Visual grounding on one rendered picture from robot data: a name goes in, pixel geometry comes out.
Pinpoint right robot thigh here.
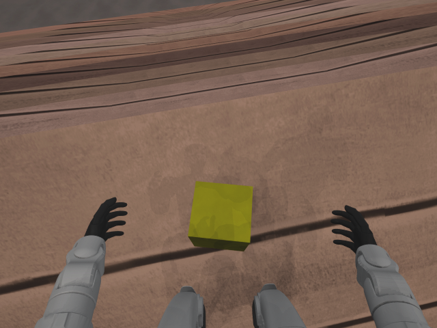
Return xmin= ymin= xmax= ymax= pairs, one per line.
xmin=254 ymin=289 xmax=306 ymax=328

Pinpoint right robot hand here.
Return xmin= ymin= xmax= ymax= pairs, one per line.
xmin=330 ymin=205 xmax=377 ymax=253

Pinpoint right robot shin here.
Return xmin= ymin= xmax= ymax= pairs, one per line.
xmin=259 ymin=284 xmax=277 ymax=328

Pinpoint carton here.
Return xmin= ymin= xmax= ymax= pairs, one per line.
xmin=188 ymin=181 xmax=253 ymax=251

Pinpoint robot left forearm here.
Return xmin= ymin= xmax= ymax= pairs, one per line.
xmin=34 ymin=235 xmax=106 ymax=328

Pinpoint left robot hand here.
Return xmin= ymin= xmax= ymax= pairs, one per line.
xmin=85 ymin=197 xmax=128 ymax=241

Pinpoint robot right forearm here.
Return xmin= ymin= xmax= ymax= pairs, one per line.
xmin=355 ymin=244 xmax=431 ymax=328

